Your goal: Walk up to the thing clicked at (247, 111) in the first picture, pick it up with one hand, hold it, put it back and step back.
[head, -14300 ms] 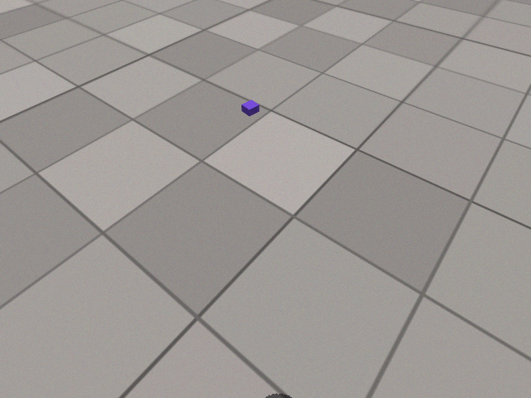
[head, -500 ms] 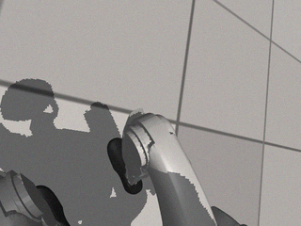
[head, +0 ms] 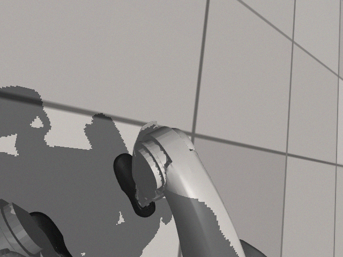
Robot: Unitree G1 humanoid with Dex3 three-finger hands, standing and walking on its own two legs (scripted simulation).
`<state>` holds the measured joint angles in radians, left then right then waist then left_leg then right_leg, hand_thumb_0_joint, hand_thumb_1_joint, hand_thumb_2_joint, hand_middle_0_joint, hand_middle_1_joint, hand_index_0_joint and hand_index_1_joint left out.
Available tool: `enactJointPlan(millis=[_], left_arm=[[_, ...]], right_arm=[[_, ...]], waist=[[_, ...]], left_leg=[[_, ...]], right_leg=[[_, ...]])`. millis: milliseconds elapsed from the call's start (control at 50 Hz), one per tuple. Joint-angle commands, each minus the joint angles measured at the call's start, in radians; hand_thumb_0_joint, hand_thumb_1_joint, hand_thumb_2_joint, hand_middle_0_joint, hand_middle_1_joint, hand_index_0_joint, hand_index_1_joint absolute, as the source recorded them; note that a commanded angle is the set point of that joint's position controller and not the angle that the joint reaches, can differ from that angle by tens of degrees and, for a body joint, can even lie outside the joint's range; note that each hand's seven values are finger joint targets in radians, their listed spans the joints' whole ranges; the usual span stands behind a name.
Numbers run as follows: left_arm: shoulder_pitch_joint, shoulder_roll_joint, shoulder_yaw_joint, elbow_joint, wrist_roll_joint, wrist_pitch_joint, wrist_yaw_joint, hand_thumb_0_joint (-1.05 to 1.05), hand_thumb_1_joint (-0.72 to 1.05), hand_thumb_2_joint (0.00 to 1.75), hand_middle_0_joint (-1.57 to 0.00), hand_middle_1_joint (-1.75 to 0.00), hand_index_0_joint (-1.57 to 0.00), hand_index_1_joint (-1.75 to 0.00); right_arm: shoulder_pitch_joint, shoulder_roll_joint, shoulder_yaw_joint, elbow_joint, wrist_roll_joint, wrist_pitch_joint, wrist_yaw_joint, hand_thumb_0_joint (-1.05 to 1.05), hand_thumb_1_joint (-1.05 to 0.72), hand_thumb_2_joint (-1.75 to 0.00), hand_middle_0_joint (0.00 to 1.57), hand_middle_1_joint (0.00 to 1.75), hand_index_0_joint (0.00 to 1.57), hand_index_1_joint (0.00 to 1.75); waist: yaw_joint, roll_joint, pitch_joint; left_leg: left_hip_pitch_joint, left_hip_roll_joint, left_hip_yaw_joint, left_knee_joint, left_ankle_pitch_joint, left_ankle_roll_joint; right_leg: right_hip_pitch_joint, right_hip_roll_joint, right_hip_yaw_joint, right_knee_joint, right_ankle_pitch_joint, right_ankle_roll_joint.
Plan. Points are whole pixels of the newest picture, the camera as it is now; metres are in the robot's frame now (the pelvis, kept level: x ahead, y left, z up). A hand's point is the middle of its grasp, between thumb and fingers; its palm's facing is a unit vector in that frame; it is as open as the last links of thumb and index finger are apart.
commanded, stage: rest palm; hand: left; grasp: from above
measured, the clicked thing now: out of the picture +0.46 +0.35 -0.30
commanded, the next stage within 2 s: close in 0.18 s
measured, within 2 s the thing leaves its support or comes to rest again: neither
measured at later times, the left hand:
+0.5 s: hand out of the picture +0.46 +0.34 -0.27, palm faces -0.16 -0.42 -0.89, open 13.5 cm
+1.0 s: hand out of the picture +0.47 +0.34 -0.27, palm faces -0.17 -0.41 -0.90, open 12.5 cm
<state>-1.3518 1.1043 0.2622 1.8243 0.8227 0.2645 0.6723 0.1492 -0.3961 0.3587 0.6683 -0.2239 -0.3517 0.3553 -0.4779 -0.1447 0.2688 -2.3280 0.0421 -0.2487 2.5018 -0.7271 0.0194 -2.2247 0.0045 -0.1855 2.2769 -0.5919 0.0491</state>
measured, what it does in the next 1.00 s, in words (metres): stands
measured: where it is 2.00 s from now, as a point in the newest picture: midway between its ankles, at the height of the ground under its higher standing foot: (102, 224)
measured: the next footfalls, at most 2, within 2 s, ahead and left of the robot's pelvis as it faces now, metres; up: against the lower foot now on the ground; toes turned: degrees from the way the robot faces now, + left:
none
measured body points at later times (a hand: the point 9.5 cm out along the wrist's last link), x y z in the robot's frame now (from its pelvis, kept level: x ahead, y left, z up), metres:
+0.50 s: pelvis +0.00 +0.00 +0.01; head +0.32 +0.12 +0.29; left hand +0.47 +0.36 -0.22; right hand +0.00 -0.24 -0.02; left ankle +0.06 +0.12 -0.29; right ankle +0.13 -0.12 -0.29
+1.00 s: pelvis +0.00 +0.00 +0.01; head +0.32 +0.11 +0.29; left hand +0.48 +0.36 -0.21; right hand +0.00 -0.24 -0.03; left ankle +0.06 +0.12 -0.29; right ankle +0.13 -0.12 -0.29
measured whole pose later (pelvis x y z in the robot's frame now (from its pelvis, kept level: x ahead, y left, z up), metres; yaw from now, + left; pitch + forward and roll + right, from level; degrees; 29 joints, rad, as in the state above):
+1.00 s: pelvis +0.00 +0.00 +0.01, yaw -1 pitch +30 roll -16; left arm -1.36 1.13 0.26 1.79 0.78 0.30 0.68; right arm 0.14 -0.41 0.38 0.63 -0.22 -0.33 0.35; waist -0.48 -0.16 0.29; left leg -2.32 0.05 -0.26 2.48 -0.73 0.02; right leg -2.22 0.01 -0.20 2.25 -0.59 0.05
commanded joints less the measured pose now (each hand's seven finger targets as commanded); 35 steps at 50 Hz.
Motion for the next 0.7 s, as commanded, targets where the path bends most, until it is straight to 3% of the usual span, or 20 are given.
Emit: enactJointPlan(millis=[0, 80, 120, 200, 360, 440, 480, 500, 520, 540, 600, 680], left_arm=[[-0.222, 0.190, -0.037, -0.101, 0.017, -0.001, 0.040, 0.00, -0.54, 0.98, -0.11, -1.04, -0.11, -1.05], [-0.234, 0.209, -0.031, -0.109, 0.010, 0.000, 0.050, 0.00, -0.51, 0.96, -0.12, -1.06, -0.12, -1.06], [-0.230, 0.191, -0.040, -0.081, 0.009, 0.006, 0.051, 0.00, -0.52, 0.96, -0.11, -1.04, -0.11, -1.04], [-0.233, 0.225, -0.028, -0.105, 0.012, -0.004, 0.060, 0.00, -0.50, 0.97, -0.12, -1.08, -0.12, -1.07], [-0.242, 0.176, -0.050, -0.104, -0.012, 0.002, 0.069, 0.00, -0.46, 0.94, -0.14, -1.03, -0.14, -1.03], [-0.259, 0.202, -0.035, -0.145, -0.023, 0.006, 0.072, 0.00, -0.43, 0.92, -0.15, -1.02, -0.16, -1.01], [-0.244, 0.178, -0.051, -0.118, -0.021, 0.011, 0.071, 0.00, -0.46, 0.95, -0.13, -1.03, -0.13, -1.03], [-0.261, 0.206, -0.033, -0.136, -0.019, 0.013, 0.076, 0.00, -0.44, 0.93, -0.15, -1.02, -0.15, -1.01], [-0.248, 0.180, -0.049, -0.110, -0.020, 0.021, 0.073, 0.00, -0.44, 0.93, -0.15, -1.02, -0.15, -1.02], [-0.253, 0.211, -0.031, -0.130, -0.024, 0.019, 0.078, 0.00, -0.44, 0.93, -0.15, -1.03, -0.15, -1.02], [-0.241, 0.195, -0.047, -0.121, -0.019, 0.034, 0.071, 0.00, -0.42, 0.94, -0.17, -1.03, -0.17, -1.02], [-0.250, 0.230, -0.026, -0.137, -0.019, 0.040, 0.070, 0.00, -0.39, 0.95, -0.19, -1.02, -0.19, -1.02]], right_arm=[[0.253, -0.332, -0.070, 0.046, 0.002, 0.000, 0.004, 0.00, -0.93, -0.91, 0.20, 0.30, 0.20, 0.30], [0.237, -0.351, -0.070, 0.031, 0.001, 0.001, 0.002, 0.00, -0.92, -0.91, 0.20, 0.30, 0.20, 0.30], [0.247, -0.334, -0.057, 0.048, 0.004, 0.002, 0.005, 0.00, -0.92, -0.91, 0.20, 0.30, 0.20, 0.30], [0.236, -0.347, -0.063, 0.036, 0.002, 0.001, 0.003, 0.00, -0.93, -0.91, 0.20, 0.30, 0.20, 0.30], [0.245, -0.345, -0.054, 0.036, -0.001, 0.001, 0.011, 0.00, -0.91, -0.91, 0.20, 0.30, 0.20, 0.30], [0.233, -0.365, -0.064, 0.021, -0.004, 0.006, 0.012, 0.00, -0.91, -0.91, 0.20, 0.30, 0.20, 0.30], [0.254, -0.350, -0.052, 0.030, -0.005, 0.012, 0.014, 0.00, -0.91, -0.91, 0.20, 0.30, 0.20, 0.30], [0.240, -0.362, -0.057, 0.021, 0.000, 0.011, 0.015, 0.00, -0.91, -0.91, 0.20, 0.30, 0.20, 0.30], [0.254, -0.345, -0.044, 0.026, -0.001, 0.013, 0.018, 0.00, -0.91, -0.91, 0.20, 0.30, 0.20, 0.30], [0.247, -0.363, -0.055, 0.019, -0.002, 0.014, 0.014, 0.00, -0.91, -0.91, 0.20, 0.30, 0.20, 0.30], [0.261, -0.354, -0.044, 0.010, -0.002, 0.019, 0.019, 0.00, -0.91, -0.91, 0.20, 0.30, 0.20, 0.30], [0.238, -0.367, -0.058, 0.004, 0.000, 0.021, 0.013, 0.00, -0.91, -0.91, 0.20, 0.30, 0.20, 0.30]], waist=[[-0.088, 0.582, -0.650], [-0.089, 0.587, -0.652], [-0.092, 0.579, -0.639], [-0.084, 0.598, -0.645], [-0.106, 0.601, -0.628], [-0.108, 0.629, -0.618], [-0.112, 0.602, -0.644], [-0.107, 0.611, -0.653], [-0.110, 0.616, -0.638], [-0.106, 0.630, -0.649], [-0.113, 0.616, -0.652], [-0.103, 0.614, -0.632]], left_leg=[[0.468, 0.025, 0.067, -0.278, 0.257, -0.020], [0.477, 0.030, 0.063, -0.280, 0.263, -0.021], [0.471, 0.032, 0.056, -0.280, 0.263, -0.024], [0.476, 0.034, 0.054, -0.290, 0.256, -0.026], [0.502, 0.037, 0.036, -0.291, 0.270, -0.030], [0.515, 0.034, 0.043, -0.296, 0.257, -0.031], [0.501, 0.036, 0.051, -0.284, 0.279, -0.028], [0.515, 0.036, 0.043, -0.287, 0.289, -0.031], [0.515, 0.036, 0.041, -0.287, 0.297, -0.032], [0.514, 0.036, 0.047, -0.298, 0.287, -0.033], [0.510, 0.034, 0.051, -0.283, 0.315, -0.028], [0.494, 0.034, 0.049, -0.293, 0.282, -0.029]], right_leg=[[0.448, 0.063, -0.091, -0.174, 0.232, -0.061], [0.453, 0.065, -0.093, -0.179, 0.238, -0.060], [0.433, 0.063, -0.099, -0.174, 0.236, -0.061], [0.455, 0.064, -0.099, -0.179, 0.232, -0.063], [0.431, 0.059, -0.112, -0.179, 0.244, -0.063], [0.426, 0.059, -0.108, -0.186, 0.235, -0.063], [0.473, 0.063, -0.103, -0.191, 0.263, -0.058], [0.451, 0.060, -0.106, -0.190, 0.266, -0.060], [0.448, 0.057, -0.108, -0.185, 0.270, -0.059], [0.467, 0.062, -0.106, -0.187, 0.265, -0.061], [0.480, 0.064, -0.103, -0.187, 0.289, -0.057], [0.458, 0.061, -0.101, -0.184, 0.260, -0.059]])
